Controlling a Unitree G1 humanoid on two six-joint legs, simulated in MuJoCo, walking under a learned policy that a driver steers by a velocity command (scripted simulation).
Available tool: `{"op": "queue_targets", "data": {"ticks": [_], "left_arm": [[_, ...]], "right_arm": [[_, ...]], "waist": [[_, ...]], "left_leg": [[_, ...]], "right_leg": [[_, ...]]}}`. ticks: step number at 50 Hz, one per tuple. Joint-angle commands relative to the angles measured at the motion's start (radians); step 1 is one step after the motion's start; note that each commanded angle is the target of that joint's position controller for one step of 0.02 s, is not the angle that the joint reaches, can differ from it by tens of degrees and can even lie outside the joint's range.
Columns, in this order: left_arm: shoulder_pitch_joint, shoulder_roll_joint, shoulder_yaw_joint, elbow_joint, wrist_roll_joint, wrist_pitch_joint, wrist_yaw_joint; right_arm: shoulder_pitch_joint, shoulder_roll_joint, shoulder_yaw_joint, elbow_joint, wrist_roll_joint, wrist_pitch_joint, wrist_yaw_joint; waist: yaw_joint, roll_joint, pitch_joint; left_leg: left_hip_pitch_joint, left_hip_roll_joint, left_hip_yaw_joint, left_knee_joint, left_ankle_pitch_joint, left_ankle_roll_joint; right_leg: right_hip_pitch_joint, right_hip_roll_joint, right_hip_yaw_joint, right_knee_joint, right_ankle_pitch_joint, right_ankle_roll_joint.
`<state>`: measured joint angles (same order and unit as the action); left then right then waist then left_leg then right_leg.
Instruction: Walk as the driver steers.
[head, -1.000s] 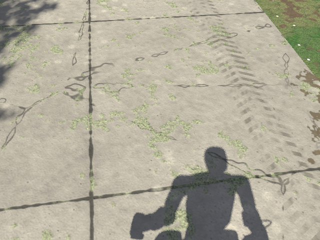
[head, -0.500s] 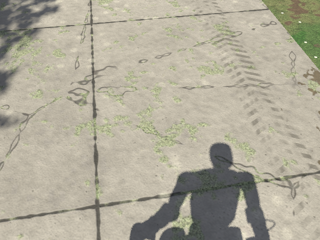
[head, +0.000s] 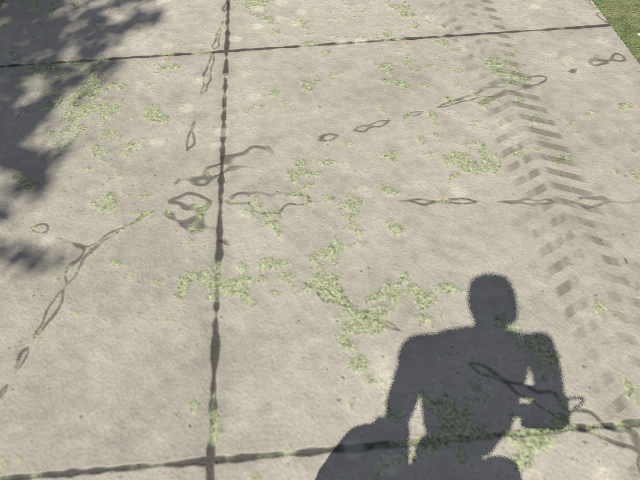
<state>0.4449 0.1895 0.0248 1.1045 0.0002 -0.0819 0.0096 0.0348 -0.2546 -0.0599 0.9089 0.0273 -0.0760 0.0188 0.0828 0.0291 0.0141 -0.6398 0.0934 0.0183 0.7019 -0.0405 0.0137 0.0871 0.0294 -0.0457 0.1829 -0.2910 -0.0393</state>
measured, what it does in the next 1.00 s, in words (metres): walks ahead: left foot, then right foot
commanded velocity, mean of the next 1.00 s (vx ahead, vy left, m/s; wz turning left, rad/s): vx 0.49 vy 0.00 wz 0.00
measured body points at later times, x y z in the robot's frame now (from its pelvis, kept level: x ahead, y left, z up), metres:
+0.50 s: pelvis +0.29 +0.06 +0.01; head +0.30 +0.06 +0.46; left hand +0.45 +0.32 -0.11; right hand +0.27 -0.20 -0.14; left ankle +0.25 +0.14 -0.74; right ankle +0.46 -0.13 -0.67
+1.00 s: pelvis +0.58 -0.01 +0.01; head +0.60 -0.02 +0.46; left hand +0.59 +0.25 -0.13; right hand +0.73 -0.28 -0.11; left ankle +0.69 +0.17 -0.67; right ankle +0.56 -0.10 -0.74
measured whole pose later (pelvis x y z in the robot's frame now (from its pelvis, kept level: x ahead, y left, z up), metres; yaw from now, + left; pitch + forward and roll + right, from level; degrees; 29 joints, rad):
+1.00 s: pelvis +0.58 -0.01 +0.01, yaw +0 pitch +1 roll -1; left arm 0.33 0.23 0.06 1.01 0.00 -0.10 -0.01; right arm 0.12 -0.28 -0.07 0.91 0.01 -0.08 -0.01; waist 0.05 0.04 0.00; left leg -0.67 0.14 -0.03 0.91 -0.13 0.02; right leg -0.12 0.06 -0.07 0.25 -0.16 -0.07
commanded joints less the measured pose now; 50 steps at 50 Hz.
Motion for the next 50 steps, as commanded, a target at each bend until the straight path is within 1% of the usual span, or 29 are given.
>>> {"op": "queue_targets", "data": {"ticks": [1, 3, 5, 6, 7, 8, 9, 10, 11, 12, 13, 15, 18, 22, 26, 30, 33, 34, 35, 36, 37, 38, 39, 40, 41, 42, 45, 47, 50], "left_arm": [[0.042, 0.18, 0.035, -0.023, -0.012, -0.007, 0.01], [0.039, 0.184, 0.042, -0.021, -0.018, -0.001, 0.012], [0.011, 0.208, 0.053, -0.031, -0.014, 0.007, 0.012], [-0.005, 0.216, 0.057, -0.036, -0.011, 0.014, 0.012], [-0.018, 0.204, 0.052, -0.045, -0.005, 0.023, 0.012], [-0.01, 0.171, 0.037, -0.068, 0.01, 0.025, 0.01], [0.122, 0.009, -0.004, -0.074, -0.001, 0.003, -0.003], [0.035, 0.102, 0.017, -0.074, -0.028, -0.028, -0.011], [-0.067, 0.16, 0.034, -0.115, -0.053, -0.045, -0.013], [-0.119, 0.17, 0.036, -0.128, -0.051, -0.053, -0.005], [-0.139, 0.166, 0.045, -0.129, -0.035, -0.049, 0.004], [-0.091, 0.126, 0.049, -0.121, -0.026, -0.02, 0.009], [-0.154, 0.118, 0.053, -0.15, -0.019, 0.005, 0.014], [-0.311, 0.125, 0.057, -0.205, -0.004, 0.0, 0.007], [-0.456, 0.102, 0.042, -0.244, -0.012, -0.01, -0.011], [-0.556, 0.108, 0.032, -0.289, -0.021, -0.018, -0.036], [-0.518, 0.148, 0.042, -0.298, -0.024, -0.027, -0.05], [-0.441, 0.176, 0.056, -0.28, -0.023, -0.029, -0.049], [-0.274, 0.221, 0.082, -0.227, -0.021, -0.029, -0.044], [-0.075, 0.297, 0.105, -0.182, -0.007, -0.028, -0.035], [0.011, 0.372, 0.122, -0.151, -0.006, -0.02, -0.037], [0.001, 0.272, 0.091, -0.156, -0.012, -0.019, -0.037], [-0.097, 0.225, 0.076, -0.175, -0.014, -0.022, -0.033], [-0.182, 0.195, 0.066, -0.198, -0.007, -0.025, -0.031], [-0.236, 0.164, 0.057, -0.204, 0.002, -0.027, -0.034], [-0.256, 0.139, 0.048, -0.202, 0.012, -0.031, -0.037], [-0.228, 0.159, 0.052, -0.178, 0.005, -0.036, -0.035], [-0.198, 0.19, 0.06, -0.167, 0.004, -0.035, -0.022], [-0.161, 0.194, 0.059, -0.155, -0.001, -0.027, -0.008]], "right_arm": [[-0.175, -0.029, 0.009, -0.104, 0.005, -0.013, 0.015], [-0.188, -0.048, 0.006, -0.12, 0.006, -0.018, 0.025], [-0.121, -0.088, -0.011, -0.113, 0.004, -0.022, 0.029], [-0.022, -0.119, -0.029, -0.088, 0.003, -0.021, 0.026], [0.151, -0.157, -0.053, -0.035, 0.005, -0.016, 0.019], [0.332, -0.22, -0.072, 0.005, -0.006, -0.011, 0.008], [0.395, -0.272, -0.076, 0.03, -0.019, -0.01, 0.015], [0.358, -0.183, -0.049, 0.027, -0.012, -0.015, 0.018], [0.258, -0.147, -0.036, 0.013, -0.01, -0.023, 0.016], [0.17, -0.12, -0.026, -0.008, -0.015, -0.032, 0.018], [0.118, -0.094, -0.02, -0.012, -0.029, -0.039, 0.023], [0.098, -0.056, -0.008, -0.001, -0.039, -0.046, 0.028], [0.154, -0.095, -0.012, 0.025, -0.033, -0.046, 0.011], [0.239, -0.123, -0.016, 0.044, -0.03, -0.036, -0.018], [0.32, -0.134, -0.016, 0.066, -0.018, -0.029, -0.027], [0.391, -0.142, -0.022, 0.098, -0.012, -0.009, -0.029], [0.376, -0.164, -0.034, 0.099, -0.01, 0.008, -0.033], [0.352, -0.172, -0.036, 0.092, -0.01, 0.013, -0.034], [0.337, -0.152, -0.028, 0.084, -0.012, 0.018, -0.033], [0.343, -0.119, -0.011, 0.058, -0.027, 0.018, -0.033], [0.469, 0.022, 0.029, 0.051, -0.03, -0.007, -0.019], [0.407, -0.067, 0.011, 0.06, -0.004, -0.034, -0.015], [0.305, -0.132, -0.007, 0.026, 0.021, -0.051, -0.013], [0.247, -0.134, -0.007, 0.013, 0.021, -0.057, -0.019], [0.218, -0.127, -0.015, 0.011, 0.005, -0.053, -0.026], [0.238, -0.114, -0.02, 0.015, -0.003, -0.039, -0.028], [0.252, -0.059, -0.015, 0.014, -0.008, -0.006, -0.03], [0.179, -0.066, -0.018, -0.013, -0.017, 0.0, -0.033], [0.078, -0.056, -0.015, -0.044, -0.021, -0.003, -0.025]], "waist": [[-0.004, -0.115, 0.143], [-0.024, -0.113, 0.14], [-0.08, -0.134, 0.072], [-0.138, -0.15, 0.0], [-0.22, -0.145, -0.1], [-0.273, -0.048, -0.23], [-0.18, 0.243, -0.397], [-0.211, 0.169, -0.342], [-0.185, 0.134, -0.176], [-0.151, 0.03, -0.105], [-0.115, -0.002, -0.059], [-0.06, 0.035, -0.05], [-0.053, 0.028, 0.009], [-0.09, 0.011, 0.043], [-0.139, 0.013, 0.06], [-0.165, 0.014, 0.085], [-0.119, 0.048, 0.051], [-0.07, 0.066, -0.001], [0.008, 0.057, -0.099], [0.071, -0.025, -0.254], [0.005, -0.299, -0.394], [0.038, -0.238, -0.396], [0.027, -0.201, -0.239], [-0.002, -0.116, -0.16], [-0.032, -0.076, -0.093], [-0.069, -0.093, -0.077], [-0.101, -0.095, -0.034], [-0.092, -0.076, -0.002], [-0.068, -0.081, 0.021]], "left_leg": [[0.003, -0.031, 0.027, -0.111, 0.072, 0.013], [0.009, -0.034, 0.015, -0.153, 0.049, 0.042], [0.132, -0.072, 0.036, -0.162, -0.001, 0.074], [0.268, -0.107, 0.059, -0.152, -0.026, 0.095], [0.493, -0.129, 0.071, -0.154, -0.029, 0.122], [0.811, 0.049, -0.141, -0.132, -0.093, 0.18], [1.075, 0.291, -0.684, -0.317, -0.407, 0.342], [1.021, 0.272, -0.792, -0.439, -0.499, 0.307], [0.878, 0.251, -0.637, -0.452, -0.431, 0.261], [0.716, 0.219, -0.504, -0.472, -0.297, 0.238], [0.579, 0.184, -0.398, -0.493, -0.179, 0.222], [0.457, 0.136, -0.288, -0.54, -0.117, 0.214], [0.396, 0.125, -0.217, -0.603, -0.103, 0.233], [0.46, 0.109, -0.155, -0.619, -0.033, 0.214], [0.501, 0.085, -0.083, -0.613, -0.005, 0.184], [0.653, 0.139, -0.083, -0.551, 0.039, 0.181], [0.733, 0.175, -0.089, -0.457, 0.23, 0.157], [0.733, 0.161, -0.07, -0.367, 0.413, 0.142], [0.684, 0.109, -0.029, -0.181, 0.521, 0.115], [0.477, 0.051, 0.014, 0.123, 0.306, 0.079], [0.055, -0.146, 0.01, 0.493, -0.347, 0.006], [-0.068, -0.127, -0.135, 0.628, -0.524, 0.022], [-0.145, -0.07, -0.127, 0.653, -0.455, 0.042], [-0.115, -0.014, -0.099, 0.612, -0.361, 0.047], [-0.071, 0.018, -0.087, 0.543, -0.301, 0.043], [-0.002, 0.046, -0.095, 0.498, -0.262, 0.043], [0.032, 0.065, -0.08, 0.394, -0.222, 0.025], [-0.031, 0.07, -0.074, 0.29, -0.134, 0.003], [-0.047, 0.055, -0.057, 0.101, 0.041, -0.009]], "right_leg": [[-0.109, -0.256, 0.11, -0.101, 0.317, -0.142], [-0.037, -0.285, 0.098, -0.065, 0.391, -0.128], [0.014, -0.297, 0.077, 0.042, 0.666, -0.107], [0.015, -0.284, 0.057, 0.165, 0.849, -0.091], [-0.052, -0.239, 0.025, 0.368, 0.91, -0.063], [-0.297, -0.185, 0.002, 0.687, 0.618, -0.035], [-0.635, 0.024, 0.052, 1.049, -0.169, 0.021], [-0.743, -0.002, 0.19, 1.184, -0.262, -0.003], [-0.824, -0.052, 0.161, 1.214, -0.189, -0.022], [-0.782, -0.109, 0.142, 1.168, -0.087, -0.03], [-0.728, -0.147, 0.129, 1.107, -0.022, -0.03], [-0.624, -0.185, 0.137, 1.034, 0.019, -0.032], [-0.678, -0.204, 0.117, 0.912, 0.071, -0.007], [-0.792, -0.196, 0.102, 0.666, 0.297, 0.03], [-0.738, -0.145, 0.05, 0.454, 0.428, 0.034], [-0.775, -0.124, 0.049, 0.356, 0.359, 0.017], [-0.687, -0.093, 0.033, 0.314, 0.239, -0.023], [-0.565, -0.058, 0.003, 0.303, 0.216, -0.043], [-0.342, -0.031, -0.016, 0.294, 0.232, -0.074], [-0.015, -0.191, 0.163, 0.334, 0.243, -0.14], [0.345, -0.425, 0.657, 0.228, 0.045, -0.311], [0.345, -0.418, 0.773, 0.124, -0.055, -0.294], [0.218, -0.383, 0.611, 0.113, -0.011, -0.241], [0.068, -0.346, 0.483, 0.092, 0.092, -0.215], [-0.07, -0.311, 0.393, 0.062, 0.185, -0.201], [-0.152, -0.282, 0.333, 0.033, 0.226, -0.188], [-0.25, -0.263, 0.251, -0.038, 0.275, -0.203], [-0.25, -0.264, 0.217, -0.066, 0.303, -0.209], [-0.236, -0.23, 0.146, -0.08, 0.323, -0.179]]}}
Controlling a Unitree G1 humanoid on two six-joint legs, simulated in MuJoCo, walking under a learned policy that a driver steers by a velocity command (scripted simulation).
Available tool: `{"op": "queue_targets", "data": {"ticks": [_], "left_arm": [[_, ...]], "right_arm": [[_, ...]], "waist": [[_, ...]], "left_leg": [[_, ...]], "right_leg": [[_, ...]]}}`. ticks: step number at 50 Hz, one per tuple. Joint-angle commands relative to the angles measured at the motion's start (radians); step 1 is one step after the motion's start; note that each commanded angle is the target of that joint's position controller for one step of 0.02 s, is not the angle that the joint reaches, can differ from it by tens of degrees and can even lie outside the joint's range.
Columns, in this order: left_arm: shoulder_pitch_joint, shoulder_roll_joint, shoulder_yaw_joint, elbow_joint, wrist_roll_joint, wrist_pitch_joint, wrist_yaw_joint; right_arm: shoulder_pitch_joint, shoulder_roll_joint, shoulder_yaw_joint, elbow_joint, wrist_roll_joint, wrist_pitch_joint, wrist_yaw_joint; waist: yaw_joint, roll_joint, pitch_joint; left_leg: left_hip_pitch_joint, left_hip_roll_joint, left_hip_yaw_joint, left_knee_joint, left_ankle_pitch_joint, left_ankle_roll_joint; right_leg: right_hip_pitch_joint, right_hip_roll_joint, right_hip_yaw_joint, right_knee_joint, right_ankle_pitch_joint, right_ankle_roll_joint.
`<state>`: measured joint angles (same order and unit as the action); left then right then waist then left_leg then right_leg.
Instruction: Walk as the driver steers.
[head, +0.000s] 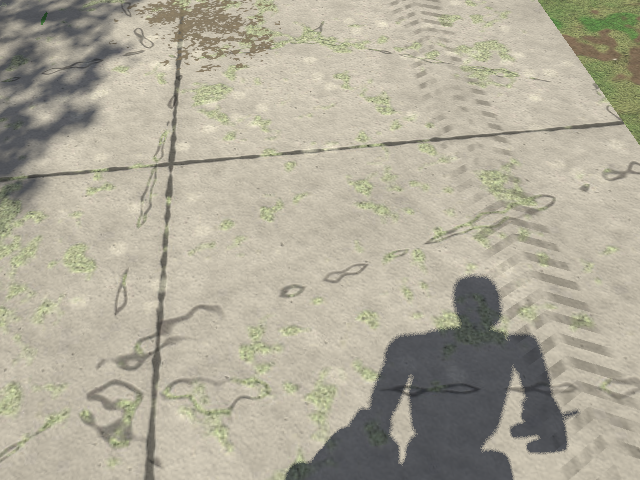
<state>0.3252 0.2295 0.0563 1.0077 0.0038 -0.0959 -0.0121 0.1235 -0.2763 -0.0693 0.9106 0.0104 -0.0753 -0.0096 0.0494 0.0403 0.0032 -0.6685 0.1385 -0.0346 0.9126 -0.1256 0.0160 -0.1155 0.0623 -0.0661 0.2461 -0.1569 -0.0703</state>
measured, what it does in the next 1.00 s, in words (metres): walks ahead: left foot, then right foot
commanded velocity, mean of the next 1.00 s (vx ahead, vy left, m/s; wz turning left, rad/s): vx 0.35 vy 0.00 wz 0.00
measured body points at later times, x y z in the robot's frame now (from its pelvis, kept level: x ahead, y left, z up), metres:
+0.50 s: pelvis +0.29 +0.08 +0.00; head +0.31 +0.09 +0.45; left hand +0.40 +0.35 -0.13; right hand +0.32 -0.19 -0.13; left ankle +0.29 +0.16 -0.75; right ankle +0.36 -0.10 -0.67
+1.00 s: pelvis +0.47 +0.04 -0.02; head +0.50 +0.03 +0.43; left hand +0.58 +0.28 -0.15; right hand +0.54 -0.23 -0.16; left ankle +0.47 +0.18 -0.74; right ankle +0.56 -0.06 -0.75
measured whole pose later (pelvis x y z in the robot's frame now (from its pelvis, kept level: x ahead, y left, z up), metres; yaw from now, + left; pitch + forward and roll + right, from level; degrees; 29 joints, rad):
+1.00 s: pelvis +0.47 +0.04 -0.02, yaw +1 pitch +1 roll -1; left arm 0.11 0.20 0.03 0.97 0.02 -0.03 0.01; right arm 0.17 -0.25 -0.05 1.00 0.00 0.01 -0.04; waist 0.00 0.02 0.03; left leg -0.35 0.06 -0.02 0.69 -0.36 -0.03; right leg -0.38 0.03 -0.06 0.45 -0.09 -0.05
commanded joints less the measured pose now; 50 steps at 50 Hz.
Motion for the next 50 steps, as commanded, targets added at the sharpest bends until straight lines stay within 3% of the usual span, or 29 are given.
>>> {"op": "queue_targets", "data": {"ticks": [1, 4, 8, 10, 11, 12, 13, 14, 15, 16, 17, 18, 19, 21, 24, 27, 29, 33, 36, 37, 38, 39, 40, 41, 42, 43, 44, 47, 50], "left_arm": [[-0.027, 0.157, 0.027, -0.054, -0.007, -0.011, 0.016], [0.034, 0.165, 0.029, -0.031, -0.016, -0.007, 0.019], [0.084, 0.174, 0.037, 0.001, -0.022, 0.014, 0.024], [0.069, 0.189, 0.044, 0.001, -0.022, 0.025, 0.027], [0.046, 0.198, 0.046, -0.005, -0.023, 0.03, 0.028], [0.028, 0.185, 0.041, -0.011, -0.022, 0.035, 0.029], [0.03, 0.153, 0.026, -0.028, -0.01, 0.037, 0.029], [0.148, 0.036, -0.009, -0.043, -0.002, 0.018, 0.018], [0.123, 0.065, -0.006, -0.03, -0.016, -0.009, 0.011], [0.028, 0.149, 0.017, -0.057, -0.045, -0.026, 0.007], [-0.04, 0.157, 0.018, -0.075, -0.051, -0.032, 0.011], [-0.072, 0.151, 0.024, -0.078, -0.039, -0.028, 0.019], [-0.059, 0.139, 0.031, -0.074, -0.029, -0.014, 0.025], [-0.026, 0.092, 0.027, -0.066, -0.024, 0.011, 0.027], [-0.105, 0.092, 0.03, -0.098, -0.013, 0.023, 0.031], [-0.191, 0.078, 0.027, -0.127, -0.004, 0.017, 0.024], [-0.254, 0.052, 0.014, -0.141, -0.003, 0.011, 0.016], [-0.32, 0.068, 0.008, -0.161, -0.006, 0.012, -0.002], [-0.229, 0.124, 0.025, -0.138, 0.006, 0.001, -0.009], [-0.147, 0.164, 0.04, -0.107, 0.015, -0.003, -0.004], [-0.067, 0.232, 0.052, -0.092, 0.032, -0.005, 0.002], [-0.032, 0.209, 0.039, -0.079, 0.032, 0.01, 0.006], [-0.02, 0.13, 0.016, -0.075, 0.008, 0.023, 0.001], [-0.082, 0.13, 0.012, -0.083, -0.003, 0.027, -0.001], [-0.158, 0.122, 0.007, -0.098, 0.002, 0.031, 0.003], [-0.225, 0.109, 0.0, -0.11, 0.008, 0.034, 0.008], [-0.268, 0.109, -0.001, -0.115, 0.017, 0.038, 0.013], [-0.296, 0.114, 0.003, -0.112, 0.029, 0.055, 0.023], [-0.299, 0.115, 0.002, -0.099, 0.0, 0.067, 0.03]], "right_arm": [[-0.047, -0.028, -0.003, -0.054, -0.002, -0.006, 0.007], [-0.15, -0.02, 0.006, -0.08, 0.005, -0.01, 0.018], [-0.226, -0.036, 0.009, -0.119, 0.012, -0.02, 0.041], [-0.192, -0.063, 0.001, -0.119, 0.013, -0.025, 0.049], [-0.129, -0.086, -0.011, -0.105, 0.012, -0.027, 0.049], [0.013, -0.12, -0.033, -0.06, 0.008, -0.027, 0.046], [0.202, -0.181, -0.057, -0.01, -0.001, -0.026, 0.037], [0.322, -0.283, -0.081, 0.018, -0.013, -0.019, 0.033], [0.327, -0.209, -0.055, 0.019, -0.003, -0.017, 0.036], [0.238, -0.157, -0.038, 0.007, 0.003, -0.021, 0.035], [0.152, -0.121, -0.027, -0.017, 0.0, -0.023, 0.033], [0.088, -0.088, -0.017, -0.025, -0.01, -0.026, 0.037], [0.056, -0.061, -0.008, -0.026, -0.02, -0.031, 0.039], [0.063, -0.058, -0.007, -0.013, -0.02, -0.034, 0.041], [0.118, -0.105, -0.017, 0.011, -0.017, -0.038, 0.023], [0.141, -0.104, -0.012, 0.023, -0.017, -0.028, 0.007], [0.166, -0.105, -0.009, 0.035, -0.016, -0.021, 0.001], [0.214, -0.109, -0.006, 0.072, -0.009, 0.0, -0.006], [0.168, -0.126, -0.013, 0.075, 0.001, 0.017, -0.012], [0.182, -0.116, -0.011, 0.075, -0.003, 0.019, -0.012], [0.24, -0.078, 0.002, 0.065, -0.025, 0.014, -0.01], [0.386, 0.03, 0.037, 0.102, -0.026, 0.01, -0.001], [0.362, -0.022, 0.027, 0.114, -0.006, 0.015, 0.003], [0.28, -0.083, 0.009, 0.09, 0.013, 0.025, 0.0], [0.211, -0.085, 0.005, 0.077, 0.016, 0.041, -0.011], [0.176, -0.078, 0.001, 0.072, 0.007, 0.059, -0.023], [0.179, -0.068, 0.0, 0.072, 0.0, 0.076, -0.033], [0.207, -0.023, 0.009, 0.096, -0.008, 0.094, -0.046], [0.226, -0.017, 0.009, 0.123, -0.023, 0.1, -0.034]], "waist": [[-0.024, -0.095, 0.039], [0.012, -0.094, 0.063], [0.019, -0.1, 0.087], [-0.015, -0.116, 0.061], [-0.055, -0.131, 0.02], [-0.127, -0.123, -0.061], [-0.193, -0.07, -0.197], [-0.156, 0.172, -0.344], [-0.168, 0.199, -0.401], [-0.158, 0.143, -0.247], [-0.133, 0.074, -0.151], [-0.101, 0.023, -0.077], [-0.065, 0.038, -0.048], [-0.036, 0.052, -0.034], [-0.04, 0.02, 0.008], [-0.051, 0.016, 0.031], [-0.072, 0.022, 0.026], [-0.095, 0.038, 0.012], [-0.025, 0.044, -0.037], [0.002, 0.006, -0.087], [-0.011, -0.098, -0.212], [-0.045, -0.287, -0.357], [-0.019, -0.242, -0.403], [-0.02, -0.187, -0.305], [-0.032, -0.131, -0.214], [-0.052, -0.109, -0.142], [-0.079, -0.139, -0.116], [-0.098, -0.182, -0.113], [-0.122, -0.161, -0.115]], "left_leg": [[0.0, -0.003, 0.009, -0.173, 0.174, -0.011], [0.034, -0.036, 0.039, -0.3, 0.239, -0.009], [-0.003, -0.049, 0.027, -0.381, 0.157, 0.024], [0.066, -0.07, 0.041, -0.404, 0.082, 0.05], [0.169, -0.1, 0.068, -0.412, 0.055, 0.066], [0.359, -0.134, 0.096, -0.426, 0.062, 0.09], [0.66, -0.045, -0.002, -0.384, 0.081, 0.139], [1.053, 0.21, -0.462, -0.448, -0.068, 0.304], [1.092, 0.258, -0.709, -0.604, -0.174, 0.329], [0.973, 0.223, -0.57, -0.615, -0.207, 0.272], [0.82, 0.186, -0.431, -0.634, -0.149, 0.238], [0.669, 0.148, -0.328, -0.668, -0.068, 0.22], [0.569, 0.111, -0.255, -0.7, -0.016, 0.201], [0.484, 0.088, -0.19, -0.75, 0.029, 0.206], [0.486, 0.089, -0.135, -0.792, 0.109, 0.223], [0.49, 0.048, -0.034, -0.771, 0.337, 0.19], [0.468, 0.008, 0.042, -0.742, 0.45, 0.161], [0.578, 0.042, 0.029, -0.663, 0.477, 0.151], [0.653, 0.057, -0.002, -0.517, 0.533, 0.114], [0.646, 0.001, 0.019, -0.399, 0.529, 0.081], [0.505, -0.066, 0.049, -0.201, 0.274, 0.037], [0.268, -0.164, 0.051, 0.089, -0.335, -0.029], [0.225, -0.165, -0.035, 0.206, -0.6, -0.049], [0.174, -0.131, -0.055, 0.249, -0.581, -0.051], [0.153, -0.102, -0.037, 0.231, -0.529, -0.055], [0.174, -0.076, -0.031, 0.169, -0.486, -0.061], [0.241, -0.056, -0.03, 0.086, -0.439, -0.064], [0.409, -0.082, 0.019, -0.136, -0.325, -0.059], [0.558, -0.107, 0.061, -0.347, -0.074, -0.027]], "right_leg": [[-0.034, -0.249, 0.142, -0.145, 0.19, -0.137], [0.004, -0.249, 0.114, -0.144, 0.162, -0.125], [0.155, -0.315, 0.125, -0.076, 0.208, -0.114], [0.201, -0.335, 0.127, -0.015, 0.329, -0.095], [0.203, -0.325, 0.113, 0.059, 0.488, -0.082], [0.17, -0.28, 0.076, 0.22, 0.616, -0.059], [0.006, -0.225, 0.036, 0.478, 0.491, -0.026], [-0.411, -0.052, 0.008, 0.885, 0.027, 0.05], [-0.556, -0.013, 0.156, 1.043, -0.417, 0.045], [-0.653, -0.077, 0.176, 1.107, -0.375, 0.024], [-0.649, -0.134, 0.146, 1.074, -0.279, 0.013], [-0.606, -0.173, 0.128, 1.005, -0.202, 0.015], [-0.537, -0.204, 0.135, 0.945, -0.152, 0.015], [-0.469, -0.218, 0.129, 0.884, -0.116, 0.022], [-0.551, -0.227, 0.122, 0.748, 0.002, 0.05], [-0.54, -0.199, 0.096, 0.546, 0.16, 0.068], [-0.444, -0.154, 0.052, 0.41, 0.258, 0.068], [-0.395, -0.115, 0.058, 0.297, 0.277, 0.05], [-0.282, -0.089, 0.064, 0.206, 0.229, 0.006], [-0.151, -0.088, 0.057, 0.155, 0.402, -0.014], [0.112, -0.229, 0.179, 0.255, 0.846, -0.071], [0.384, -0.446, 0.41, 0.282, 1.016, -0.259], [0.351, -0.457, 0.485, 0.229, 0.856, -0.289], [0.236, -0.416, 0.437, 0.18, 0.632, -0.25], [0.115, -0.378, 0.392, 0.136, 0.454, -0.21], [-0.016, -0.352, 0.351, 0.088, 0.315, -0.182], [-0.117, -0.324, 0.32, 0.049, 0.195, -0.155], [-0.242, -0.266, 0.241, 0.0, 0.056, -0.135], [-0.306, -0.233, 0.198, -0.01, -0.216, -0.089]]}}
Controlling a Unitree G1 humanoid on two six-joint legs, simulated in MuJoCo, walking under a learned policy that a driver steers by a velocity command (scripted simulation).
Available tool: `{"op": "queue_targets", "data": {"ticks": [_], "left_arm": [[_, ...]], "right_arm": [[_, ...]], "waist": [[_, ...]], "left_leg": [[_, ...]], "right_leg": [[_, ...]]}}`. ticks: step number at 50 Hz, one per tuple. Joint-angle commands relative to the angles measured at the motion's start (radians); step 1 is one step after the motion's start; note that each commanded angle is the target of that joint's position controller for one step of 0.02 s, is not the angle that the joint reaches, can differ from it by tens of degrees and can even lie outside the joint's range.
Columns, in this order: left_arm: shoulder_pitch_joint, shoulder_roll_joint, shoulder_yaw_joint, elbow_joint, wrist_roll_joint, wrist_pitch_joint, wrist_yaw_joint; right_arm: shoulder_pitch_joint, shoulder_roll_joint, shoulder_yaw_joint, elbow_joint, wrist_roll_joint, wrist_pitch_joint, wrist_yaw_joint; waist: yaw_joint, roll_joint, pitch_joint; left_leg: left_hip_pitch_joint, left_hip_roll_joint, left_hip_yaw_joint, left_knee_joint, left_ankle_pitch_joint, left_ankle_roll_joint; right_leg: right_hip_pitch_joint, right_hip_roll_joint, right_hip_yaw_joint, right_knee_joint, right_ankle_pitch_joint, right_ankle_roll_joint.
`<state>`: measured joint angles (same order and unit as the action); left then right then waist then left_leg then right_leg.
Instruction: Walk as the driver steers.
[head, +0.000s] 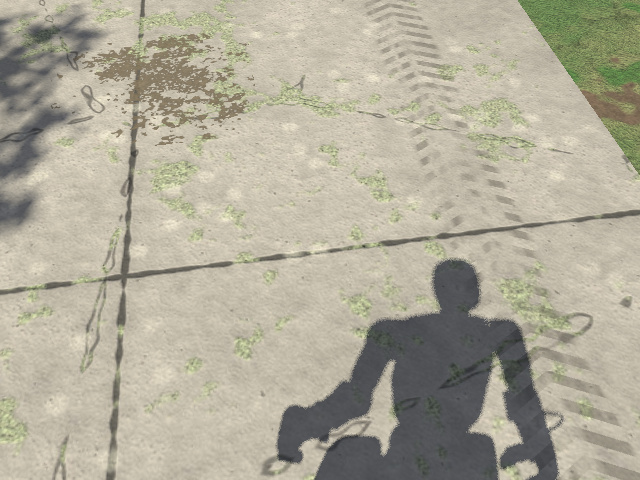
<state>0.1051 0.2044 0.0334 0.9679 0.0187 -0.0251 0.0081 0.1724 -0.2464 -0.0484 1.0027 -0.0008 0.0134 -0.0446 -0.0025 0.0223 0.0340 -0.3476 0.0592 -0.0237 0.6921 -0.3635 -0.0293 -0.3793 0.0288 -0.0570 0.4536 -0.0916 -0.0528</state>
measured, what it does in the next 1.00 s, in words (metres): steps on the spot: left foot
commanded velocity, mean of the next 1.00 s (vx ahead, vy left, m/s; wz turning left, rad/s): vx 0.02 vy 0.00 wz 0.00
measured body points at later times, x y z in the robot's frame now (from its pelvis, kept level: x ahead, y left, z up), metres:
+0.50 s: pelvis +0.06 +0.03 +0.00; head +0.08 +0.03 +0.45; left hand +0.14 +0.28 -0.14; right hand +0.09 -0.22 -0.15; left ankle +0.02 +0.15 -0.73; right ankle +0.09 -0.10 -0.73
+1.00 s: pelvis +0.06 +0.03 +0.01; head +0.07 +0.03 +0.45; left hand +0.12 +0.28 -0.15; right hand +0.07 -0.21 -0.15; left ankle +0.02 +0.15 -0.73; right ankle +0.09 -0.10 -0.73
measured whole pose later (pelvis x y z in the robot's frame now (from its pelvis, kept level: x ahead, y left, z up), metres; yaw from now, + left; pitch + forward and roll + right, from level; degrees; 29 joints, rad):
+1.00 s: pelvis +0.06 +0.03 +0.01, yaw -1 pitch -1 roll +0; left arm 0.15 0.21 0.04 1.13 0.00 0.02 0.04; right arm 0.27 -0.19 -0.02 1.10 -0.01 -0.01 -0.04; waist 0.00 0.00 0.04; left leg -0.13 0.01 0.03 0.48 -0.33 0.00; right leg -0.26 -0.02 -0.02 0.49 -0.21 0.01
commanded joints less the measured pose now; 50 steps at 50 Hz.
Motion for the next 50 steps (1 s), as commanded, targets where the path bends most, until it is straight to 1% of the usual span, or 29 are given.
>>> {"op": "queue_targets", "data": {"ticks": [1, 2, 3, 4, 5, 6, 7, 8, 10, 15, 21, 26, 32, 50], "left_arm": [[-0.057, 0.123, 0.02, -0.046, -0.019, -0.001, 0.01], [-0.034, 0.114, 0.016, -0.034, -0.015, 0.002, 0.009], [-0.008, 0.122, 0.023, -0.034, -0.011, 0.006, 0.011], [-0.015, 0.117, 0.021, -0.033, -0.006, 0.008, 0.017], [-0.008, 0.111, 0.021, -0.028, -0.006, 0.008, 0.021], [0.009, 0.105, 0.021, -0.019, -0.007, 0.008, 0.023], [0.024, 0.109, 0.022, -0.009, -0.006, 0.008, 0.025], [0.033, 0.112, 0.023, 0.0, -0.006, 0.008, 0.024], [0.034, 0.106, 0.022, 0.011, -0.009, 0.006, 0.02], [0.029, 0.11, 0.024, 0.031, -0.016, 0.01, 0.017], [0.037, 0.118, 0.025, 0.058, -0.02, 0.022, 0.023], [0.034, 0.122, 0.027, 0.076, -0.021, 0.029, 0.028], [0.026, 0.122, 0.028, 0.093, -0.021, 0.034, 0.032], [0.049, 0.106, 0.025, 0.137, -0.02, 0.036, 0.036]], "right_arm": [[0.161, -0.056, -0.012, 0.027, -0.026, 0.014, 0.005], [0.133, -0.081, -0.013, 0.01, -0.034, 0.014, 0.005], [0.101, -0.139, -0.023, 0.003, -0.022, 0.012, 0.001], [0.08, -0.126, -0.022, 0.01, -0.013, 0.002, 0.003], [0.061, -0.097, -0.015, 0.012, -0.014, -0.011, 0.003], [0.045, -0.087, -0.013, 0.015, -0.015, -0.022, 0.005], [0.036, -0.082, -0.012, 0.016, -0.013, -0.032, 0.007], [0.044, -0.074, -0.01, 0.019, -0.011, -0.04, 0.008], [0.073, -0.08, -0.01, 0.031, -0.005, -0.047, 0.009], [0.101, -0.079, -0.007, 0.046, -0.002, -0.043, 0.009], [0.105, -0.071, -0.003, 0.053, -0.001, -0.035, 0.01], [0.105, -0.064, 0.0, 0.059, -0.001, -0.03, 0.01], [0.107, -0.057, 0.002, 0.065, -0.003, -0.027, 0.009], [0.151, -0.04, 0.012, 0.082, -0.004, -0.029, 0.003]], "waist": [[-0.066, -0.124, -0.119], [-0.049, -0.091, -0.066], [-0.003, -0.009, -0.011], [0.0, 0.048, 0.016], [0.01, 0.075, 0.02], [0.021, 0.095, 0.014], [0.024, 0.096, 0.009], [0.02, 0.073, -0.003], [0.009, 0.037, -0.022], [-0.006, -0.003, -0.059], [-0.004, -0.019, -0.06], [-0.002, -0.016, -0.049], [0.001, -0.011, -0.033], [0.005, -0.017, 0.003]], "left_leg": [[0.255, -0.02, 0.042, -0.172, 0.186, 0.036], [0.224, 0.026, -0.008, -0.243, 0.154, 0.061], [0.103, 0.045, -0.028, -0.275, -0.02, 0.089], [-0.023, 0.035, -0.035, -0.319, -0.149, 0.091], [-0.069, 0.034, -0.038, -0.353, -0.154, 0.074], [-0.075, 0.034, -0.037, -0.364, -0.113, 0.056], [-0.061, 0.031, -0.034, -0.361, -0.066, 0.045], [-0.032, 0.028, -0.03, -0.349, -0.016, 0.04], [0.02, 0.021, -0.02, -0.319, 0.077, 0.042], [0.086, 0.011, -0.003, -0.279, 0.235, 0.05], [0.11, 0.002, 0.008, -0.269, 0.309, 0.051], [0.117, -0.003, 0.015, -0.275, 0.32, 0.05], [0.115, -0.009, 0.02, -0.289, 0.287, 0.048], [0.09, -0.019, 0.028, -0.324, 0.164, 0.047]], "right_leg": [[-0.068, -0.177, 0.179, -0.223, -0.401, -0.063], [-0.081, -0.151, 0.165, -0.208, -0.468, -0.017], [-0.039, -0.097, 0.113, -0.183, -0.438, 0.017], [0.07, -0.069, 0.078, -0.132, -0.343, 0.034], [0.14, -0.066, 0.072, -0.089, -0.259, 0.031], [0.177, -0.065, 0.065, -0.062, -0.195, 0.023], [0.187, -0.064, 0.06, -0.046, -0.147, 0.016], [0.185, -0.067, 0.06, -0.039, -0.112, 0.009], [0.184, -0.07, 0.059, -0.031, -0.046, 0.004], [0.209, -0.074, 0.056, -0.001, 0.094, 0.006], [0.229, -0.077, 0.056, 0.017, 0.149, 0.01], [0.235, -0.079, 0.057, 0.019, 0.151, 0.014], [0.236, -0.079, 0.058, 0.011, 0.124, 0.019], [0.22, -0.075, 0.058, -0.016, 0.029, 0.03]]}}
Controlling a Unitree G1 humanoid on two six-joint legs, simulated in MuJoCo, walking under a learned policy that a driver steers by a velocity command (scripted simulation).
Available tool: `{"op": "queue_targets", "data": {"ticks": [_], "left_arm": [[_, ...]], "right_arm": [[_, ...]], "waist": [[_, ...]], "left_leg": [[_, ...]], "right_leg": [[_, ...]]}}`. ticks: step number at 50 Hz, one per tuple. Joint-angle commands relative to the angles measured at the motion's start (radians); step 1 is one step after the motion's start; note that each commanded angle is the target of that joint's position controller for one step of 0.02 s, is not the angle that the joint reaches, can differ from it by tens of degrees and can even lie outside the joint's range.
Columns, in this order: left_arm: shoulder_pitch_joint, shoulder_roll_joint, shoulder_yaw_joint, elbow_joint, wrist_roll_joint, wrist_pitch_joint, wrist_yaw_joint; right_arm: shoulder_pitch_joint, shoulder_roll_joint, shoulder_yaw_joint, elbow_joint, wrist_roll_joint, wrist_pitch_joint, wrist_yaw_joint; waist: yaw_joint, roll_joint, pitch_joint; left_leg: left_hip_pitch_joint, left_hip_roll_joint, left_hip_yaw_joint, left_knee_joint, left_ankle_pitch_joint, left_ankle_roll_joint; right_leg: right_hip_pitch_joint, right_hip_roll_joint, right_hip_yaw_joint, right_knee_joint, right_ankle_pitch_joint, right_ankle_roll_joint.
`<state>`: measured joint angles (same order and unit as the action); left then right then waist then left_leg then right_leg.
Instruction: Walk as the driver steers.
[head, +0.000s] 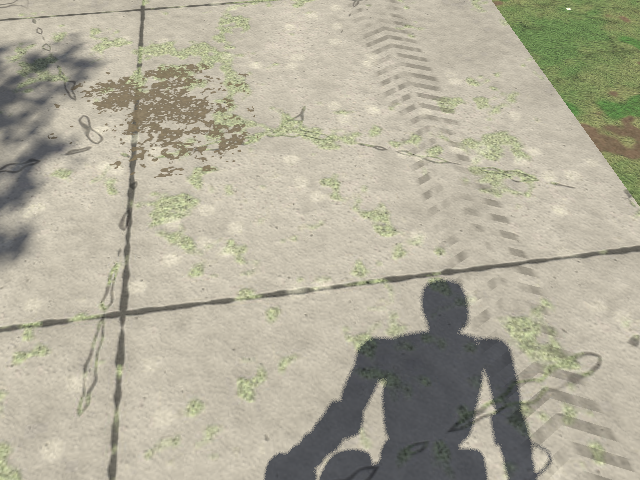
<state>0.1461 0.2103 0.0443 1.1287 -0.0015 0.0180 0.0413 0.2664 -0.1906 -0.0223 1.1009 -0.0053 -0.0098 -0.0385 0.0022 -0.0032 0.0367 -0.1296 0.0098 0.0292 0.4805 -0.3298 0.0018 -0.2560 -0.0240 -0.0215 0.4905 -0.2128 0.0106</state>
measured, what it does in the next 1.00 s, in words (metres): walks ahead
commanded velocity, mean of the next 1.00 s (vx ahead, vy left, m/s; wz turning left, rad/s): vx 0.24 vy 0.00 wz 0.00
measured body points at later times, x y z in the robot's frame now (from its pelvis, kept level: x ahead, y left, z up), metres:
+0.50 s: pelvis +0.03 -0.01 +0.00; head +0.03 -0.02 +0.45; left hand +0.06 +0.24 -0.15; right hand -0.02 -0.26 -0.16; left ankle -0.05 +0.12 -0.74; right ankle +0.02 -0.12 -0.71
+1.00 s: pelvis +0.25 -0.02 -0.01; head +0.28 -0.02 +0.44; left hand +0.13 +0.22 -0.15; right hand +0.48 -0.23 -0.11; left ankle +0.44 +0.10 -0.71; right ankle +0.05 -0.13 -0.74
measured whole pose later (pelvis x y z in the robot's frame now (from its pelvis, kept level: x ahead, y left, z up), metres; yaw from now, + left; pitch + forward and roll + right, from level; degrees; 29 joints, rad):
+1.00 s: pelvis +0.25 -0.02 -0.01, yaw +0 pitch +2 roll -1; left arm 0.49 0.20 0.03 1.10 -0.01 -0.08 0.02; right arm -0.06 -0.21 -0.04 0.85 0.03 -0.09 0.04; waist 0.09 0.02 0.03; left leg -0.63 0.05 0.05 0.56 0.00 0.07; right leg 0.18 0.01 -0.06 0.16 -0.38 -0.01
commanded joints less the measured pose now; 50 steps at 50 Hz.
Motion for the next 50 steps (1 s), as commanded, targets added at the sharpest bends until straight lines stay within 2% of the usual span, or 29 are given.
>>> {"op": "queue_targets", "data": {"ticks": [1, 15, 16, 17, 18, 19, 20, 21, 22, 23, 25, 26, 27, 28, 29, 30, 31, 32, 33, 34, 35, 36, 38, 40, 42, 45, 47, 49, 50], "left_arm": [[0.011, 0.099, 0.013, -0.022, 0.0, -0.007, 0.004], [0.052, 0.085, 0.007, -0.007, -0.001, -0.008, 0.007], [0.07, 0.076, 0.004, 0.002, -0.001, -0.007, 0.007], [0.075, 0.081, 0.008, 0.003, -0.007, -0.006, 0.008], [0.073, 0.088, 0.012, -0.001, -0.012, -0.008, 0.009], [0.05, 0.087, 0.013, -0.015, -0.012, -0.016, 0.007], [0.015, 0.068, 0.01, -0.035, -0.012, -0.032, 0.001], [-0.006, 0.045, 0.005, -0.051, -0.016, -0.05, -0.01], [-0.026, 0.045, 0.005, -0.066, -0.019, -0.065, -0.02], [-0.037, 0.049, 0.007, -0.078, -0.027, -0.079, -0.029], [-0.018, 0.058, 0.01, -0.088, -0.039, -0.102, -0.041], [0.035, 0.055, 0.015, -0.068, -0.04, -0.11, -0.044], [0.133, 0.059, 0.026, -0.021, -0.036, -0.11, -0.045], [0.245, 0.079, 0.041, 0.019, -0.029, -0.106, -0.044], [0.395, 0.152, 0.065, 0.043, -0.022, -0.107, -0.038], [0.503, 0.245, 0.075, 0.046, -0.02, -0.117, -0.048], [0.425, 0.176, 0.045, 0.032, -0.006, -0.134, -0.049], [0.335, 0.128, 0.029, 0.0, -0.009, -0.143, -0.05], [0.27, 0.103, 0.017, -0.023, -0.007, -0.145, -0.057], [0.232, 0.096, 0.009, -0.039, -0.003, -0.142, -0.062], [0.233, 0.072, -0.001, -0.041, 0.0, -0.136, -0.062], [0.258, 0.064, -0.005, -0.037, 0.003, -0.13, -0.058], [0.304, 0.086, -0.005, -0.031, 0.003, -0.123, -0.043], [0.308, 0.113, -0.003, -0.041, 0.006, -0.117, -0.029], [0.311, 0.126, -0.001, -0.055, 0.007, -0.113, -0.021], [0.363, 0.14, 0.008, -0.049, -0.005, -0.112, -0.018], [0.378, 0.138, 0.013, -0.043, -0.013, -0.109, -0.017], [0.362, 0.152, 0.022, -0.048, -0.013, -0.102, -0.016], [0.348, 0.167, 0.028, -0.054, -0.01, -0.098, -0.016]], "right_arm": [[0.061, -0.094, -0.013, -0.016, 0.0, -0.006, -0.003], [0.108, -0.077, -0.007, -0.013, 0.002, -0.009, -0.003], [0.13, -0.073, -0.007, -0.003, 0.003, -0.007, -0.004], [0.137, -0.09, -0.014, -0.003, 0.01, -0.004, -0.007], [0.129, -0.116, -0.023, -0.014, 0.016, -0.002, -0.011], [0.14, -0.132, -0.029, -0.024, 0.021, -0.005, -0.012], [0.175, -0.158, -0.039, -0.024, 0.027, -0.013, -0.011], [0.186, -0.193, -0.053, -0.025, 0.033, -0.024, -0.009], [0.184, -0.197, -0.058, -0.03, 0.033, -0.035, -0.008], [0.174, -0.181, -0.056, -0.038, 0.026, -0.046, -0.005], [0.13, -0.165, -0.055, -0.058, 0.034, -0.057, 0.004], [0.094, -0.169, -0.056, -0.069, 0.041, -0.055, 0.008], [0.08, -0.17, -0.056, -0.075, 0.042, -0.051, 0.013], [0.065, -0.172, -0.054, -0.087, 0.038, -0.054, 0.015], [0.022, -0.126, -0.04, -0.111, 0.029, -0.061, 0.019], [0.029, -0.05, -0.024, -0.154, 0.031, -0.082, 0.013], [0.006, -0.082, -0.033, -0.161, 0.053, -0.098, 0.017], [-0.013, -0.095, -0.034, -0.168, 0.064, -0.109, 0.027], [-0.019, -0.104, -0.038, -0.162, 0.057, -0.114, 0.031], [-0.029, -0.119, -0.049, -0.162, 0.045, -0.116, 0.031], [-0.033, -0.133, -0.058, -0.161, 0.037, -0.111, 0.035], [-0.028, -0.122, -0.06, -0.158, 0.037, -0.103, 0.041], [-0.067, -0.091, -0.056, -0.172, 0.031, -0.087, 0.047], [-0.17, -0.071, -0.046, -0.216, 0.027, -0.082, 0.048], [-0.274, -0.057, -0.035, -0.254, 0.029, -0.085, 0.053], [-0.37, -0.068, -0.027, -0.287, 0.036, -0.087, 0.068], [-0.41, -0.079, -0.026, -0.309, 0.039, -0.092, 0.08], [-0.396, -0.105, -0.035, -0.318, 0.039, -0.098, 0.09], [-0.349, -0.131, -0.046, -0.311, 0.038, -0.1, 0.09]], "waist": [[0.001, 0.008, 0.002], [0.002, 0.007, 0.012], [0.001, 0.013, -0.009], [-0.001, 0.029, 0.007], [-0.004, 0.057, 0.041], [-0.018, 0.077, 0.086], [-0.038, 0.123, 0.116], [-0.045, 0.184, 0.142], [-0.047, 0.189, 0.169], [-0.041, 0.179, 0.181], [-0.01, 0.147, 0.165], [0.025, 0.13, 0.139], [0.061, 0.113, 0.097], [0.103, 0.088, 0.048], [0.163, -0.108, -0.005], [0.162, -0.351, -0.081], [0.114, -0.214, -0.038], [0.079, -0.134, 0.029], [0.053, -0.074, 0.048], [0.034, -0.052, 0.063], [0.024, -0.059, 0.06], [0.021, -0.075, 0.052], [0.021, -0.064, 0.057], [0.031, -0.047, 0.08], [0.052, -0.056, 0.097], [0.072, -0.068, 0.117], [0.065, -0.07, 0.129], [0.031, -0.082, 0.096], [-0.002, -0.105, 0.047]], "left_leg": [[-0.13, 0.03, -0.025, -0.113, 0.127, 0.016], [-0.139, 0.026, -0.023, -0.119, 0.116, 0.017], [-0.131, 0.02, -0.018, -0.127, 0.012, 0.024], [-0.147, 0.019, -0.028, -0.134, -0.146, 0.043], [-0.168, 0.038, -0.065, -0.15, -0.314, 0.073], [-0.181, 0.083, -0.13, -0.188, -0.441, 0.106], [-0.159, 0.161, -0.239, -0.245, -0.52, 0.149], [-0.133, 0.261, -0.37, -0.306, -0.548, 0.202], [-0.125, 0.327, -0.448, -0.333, -0.516, 0.239], [-0.094, 0.346, -0.465, -0.329, -0.444, 0.246], [-0.052, 0.305, -0.369, -0.279, -0.29, 0.202], [-0.105, 0.25, -0.279, -0.239, -0.23, 0.168], [-0.193, 0.195, -0.206, -0.175, -0.163, 0.146], [-0.271, 0.147, -0.145, -0.063, -0.009, 0.122], [-0.398, 0.048, -0.013, 0.289, 0.097, 0.057], [-0.613, -0.073, 0.006, 0.611, -0.185, 0.02], [-0.697, -0.013, -0.12, 0.797, -0.203, 0.045], [-0.759, 0.037, -0.133, 0.85, -0.107, 0.076], [-0.748, 0.08, -0.113, 0.825, -0.005, 0.092], [-0.726, 0.108, -0.102, 0.762, 0.071, 0.096], [-0.676, 0.124, -0.086, 0.709, 0.114, 0.092], [-0.645, 0.126, -0.068, 0.67, 0.137, 0.082], [-0.652, 0.124, -0.036, 0.6, 0.173, 0.052], [-0.667, 0.119, -0.022, 0.458, 0.234, 0.027], [-0.611, 0.092, 0.004, 0.292, 0.319, 0.019], [-0.553, 0.06, 0.03, 0.158, 0.377, 0.028], [-0.554, 0.056, 0.017, 0.098, 0.372, 0.052], [-0.499, 0.034, 0.022, 0.059, 0.327, 0.085], [-0.418, 0.006, 0.037, 0.064, 0.296, 0.101]], "right_leg": [[0.096, -0.023, 0.022, -0.054, 0.147, -0.033], [0.086, -0.022, 0.023, -0.056, 0.135, -0.031], [0.092, -0.006, 0.006, -0.049, 0.03, -0.032], [0.065, 0.022, -0.022, -0.016, -0.133, -0.036], [0.004, 0.043, -0.044, 0.023, -0.292, -0.042], [-0.077, 0.049, -0.05, 0.067, -0.363, -0.049], [-0.156, 0.053, -0.066, 0.151, -0.327, -0.049], [-0.221, 0.041, -0.071, 0.263, -0.236, -0.054], [-0.282, -0.002, -0.033, 0.339, -0.218, -0.07], [-0.336, -0.029, -0.005, 0.377, -0.261, -0.084], [-0.302, -0.047, -0.003, 0.245, -0.286, -0.106], [-0.155, -0.018, -0.048, 0.111, -0.214, -0.107], [0.047, 0.041, -0.104, 0.033, -0.083, -0.09], [0.215, 0.06, -0.09, 0.026, -0.031, -0.081], [0.359, -0.116, 0.182, -0.104, -0.118, -0.139], [0.487, -0.348, 0.676, -0.303, -0.204, -0.288], [0.432, -0.394, 0.749, -0.316, -0.273, -0.313], [0.382, -0.366, 0.625, -0.301, -0.254, -0.279], [0.334, -0.314, 0.489, -0.31, -0.187, -0.241], [0.292, -0.278, 0.391, -0.322, -0.087, -0.214], [0.263, -0.232, 0.295, -0.33, 0.021, -0.187], [0.252, -0.208, 0.234, -0.335, 0.107, -0.178], [0.245, -0.194, 0.17, -0.348, 0.234, -0.188], [0.22, -0.191, 0.134, -0.37, 0.274, -0.195], [0.177, -0.171, 0.091, -0.395, 0.263, -0.188], [0.199, -0.187, 0.063, -0.414, 0.249, -0.19], [0.269, -0.215, 0.053, -0.393, 0.292, -0.183], [0.346, -0.236, 0.035, -0.321, 0.465, -0.165], [0.376, -0.241, 0.028, -0.253, 0.645, -0.154]]}}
